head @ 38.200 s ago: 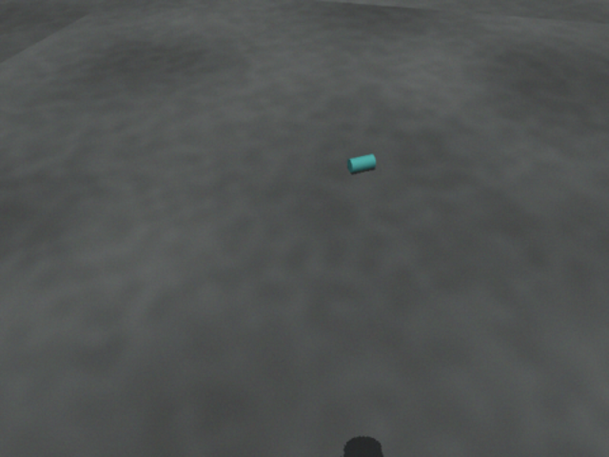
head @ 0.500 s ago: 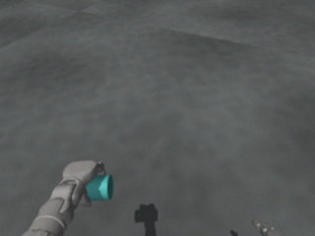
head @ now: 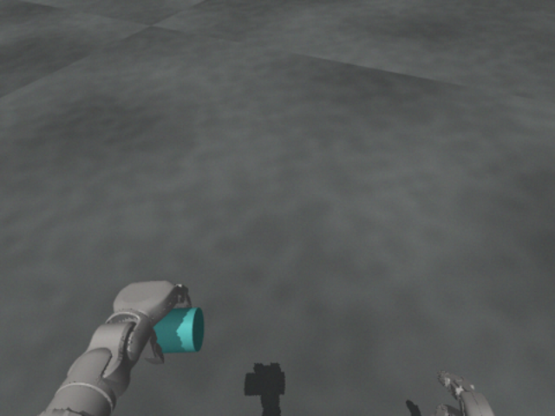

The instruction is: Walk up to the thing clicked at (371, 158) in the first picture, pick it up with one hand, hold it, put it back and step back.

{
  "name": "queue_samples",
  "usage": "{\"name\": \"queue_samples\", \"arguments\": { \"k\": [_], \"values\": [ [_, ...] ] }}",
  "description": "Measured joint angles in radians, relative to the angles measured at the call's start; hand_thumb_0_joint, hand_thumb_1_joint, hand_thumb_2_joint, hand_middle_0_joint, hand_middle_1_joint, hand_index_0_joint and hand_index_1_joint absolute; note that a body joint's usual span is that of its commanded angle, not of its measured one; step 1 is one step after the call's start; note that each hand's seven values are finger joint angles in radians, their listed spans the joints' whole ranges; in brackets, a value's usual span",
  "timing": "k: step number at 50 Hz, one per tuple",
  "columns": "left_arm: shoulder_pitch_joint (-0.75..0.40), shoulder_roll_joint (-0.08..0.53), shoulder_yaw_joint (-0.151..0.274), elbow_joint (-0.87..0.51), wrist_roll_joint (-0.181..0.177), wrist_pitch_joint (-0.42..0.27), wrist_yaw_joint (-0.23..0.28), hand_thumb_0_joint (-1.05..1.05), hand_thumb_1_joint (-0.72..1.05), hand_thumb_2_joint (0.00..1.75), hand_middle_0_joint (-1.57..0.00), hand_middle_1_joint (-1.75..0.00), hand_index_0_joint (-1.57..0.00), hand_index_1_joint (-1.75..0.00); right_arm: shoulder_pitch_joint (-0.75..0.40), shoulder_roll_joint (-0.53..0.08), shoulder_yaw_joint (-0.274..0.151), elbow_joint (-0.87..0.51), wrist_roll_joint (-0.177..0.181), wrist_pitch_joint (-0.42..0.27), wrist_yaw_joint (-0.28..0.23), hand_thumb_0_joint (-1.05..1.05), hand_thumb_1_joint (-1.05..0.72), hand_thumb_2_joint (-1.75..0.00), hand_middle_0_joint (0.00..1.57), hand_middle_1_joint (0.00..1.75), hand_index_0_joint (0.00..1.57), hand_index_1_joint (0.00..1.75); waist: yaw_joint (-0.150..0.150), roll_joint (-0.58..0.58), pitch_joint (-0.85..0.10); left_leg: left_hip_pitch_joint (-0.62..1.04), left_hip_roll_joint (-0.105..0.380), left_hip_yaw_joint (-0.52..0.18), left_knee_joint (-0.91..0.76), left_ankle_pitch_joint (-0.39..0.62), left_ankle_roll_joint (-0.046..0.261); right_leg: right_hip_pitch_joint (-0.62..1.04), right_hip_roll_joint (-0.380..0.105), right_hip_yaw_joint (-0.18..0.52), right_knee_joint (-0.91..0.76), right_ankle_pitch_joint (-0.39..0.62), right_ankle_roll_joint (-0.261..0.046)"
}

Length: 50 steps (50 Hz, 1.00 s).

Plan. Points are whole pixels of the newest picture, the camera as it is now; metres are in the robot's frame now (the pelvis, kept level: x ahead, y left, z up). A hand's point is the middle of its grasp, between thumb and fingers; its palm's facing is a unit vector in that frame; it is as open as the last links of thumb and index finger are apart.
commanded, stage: hold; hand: left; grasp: from above
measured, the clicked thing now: (161, 330) +0.29 +0.22 -0.07
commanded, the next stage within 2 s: crouch in 0.46 s
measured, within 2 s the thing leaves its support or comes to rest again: neither
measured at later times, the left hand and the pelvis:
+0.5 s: hand (156, 324) +0.29 +0.22 -0.04, palm faces -0.47 -0.04 -0.88, open 9.7 cm; pelvis +0.01 +0.00 +0.00, yaw +0 degrees
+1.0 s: hand (169, 341) +0.30 +0.22 -0.13, palm faces -0.49 +0.02 -0.87, open 9.7 cm; pelvis +0.00 +0.00 -0.03, yaw +1 degrees
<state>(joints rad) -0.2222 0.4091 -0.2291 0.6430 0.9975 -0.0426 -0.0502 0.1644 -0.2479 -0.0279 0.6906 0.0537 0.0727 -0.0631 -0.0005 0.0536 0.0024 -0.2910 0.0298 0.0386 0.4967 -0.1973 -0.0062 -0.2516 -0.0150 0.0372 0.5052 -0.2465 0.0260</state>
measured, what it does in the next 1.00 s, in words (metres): stands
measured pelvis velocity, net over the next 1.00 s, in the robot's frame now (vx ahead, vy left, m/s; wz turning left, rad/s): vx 0.00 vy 0.00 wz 0.02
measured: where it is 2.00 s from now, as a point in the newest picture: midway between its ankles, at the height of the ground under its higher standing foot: outside the picture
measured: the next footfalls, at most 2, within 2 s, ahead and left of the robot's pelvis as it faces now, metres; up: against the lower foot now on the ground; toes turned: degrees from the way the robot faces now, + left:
none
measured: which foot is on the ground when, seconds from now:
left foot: down 0.00-1.00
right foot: down 0.00-1.00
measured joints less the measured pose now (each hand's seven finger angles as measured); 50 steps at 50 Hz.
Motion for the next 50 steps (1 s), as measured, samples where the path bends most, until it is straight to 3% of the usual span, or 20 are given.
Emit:
{"name": "queue_samples", "arguments": {
  "k": [33,41,50],
  "values": [
    [0.001,-0.001,0.01,0.011,0.01,-0.013,0.014,0.0,0.07,0.41,-0.73,-0.46,-0.75,-0.44,0.005,-0.003,-0.007,0.001,-0.002,0.019,-0.004,0.01,-0.91,-0.89,0.2,0.3,0.2,0.3,-0.006,-0.007,0.001,0.012,0.0,-0.003,-0.017,-0.001,-0.002,0.012,0.0,-0.003,-0.016,-0.003,-0.002],
    [-0.026,-0.013,0.018,0.109,0.044,-0.042,0.091,0.0,0.05,0.42,-0.74,-0.47,-0.76,-0.45,-0.004,0.006,-0.01,0.005,-0.01,0.025,0.007,0.01,-0.9,-0.89,0.2,0.3,0.2,0.3,-0.019,-0.024,0.004,-0.039,-0.003,-0.011,0.018,-0.012,-0.002,-0.035,-0.003,-0.01,0.02,-0.017,-0.001],
    [-0.147,-0.034,0.027,0.346,0.14,-0.069,0.27,0.0,0.04,0.42,-0.76,-0.46,-0.77,-0.45,0.016,-0.004,-0.03,0.028,-0.045,0.006,0.043,0.01,-0.9,-0.89,0.2,0.3,0.2,0.3,-0.049,-0.047,-0.049,-0.333,0.003,-0.03,0.268,-0.1,-0.002,-0.314,0.004,-0.022,0.253,-0.103,0.0]
  ]
}}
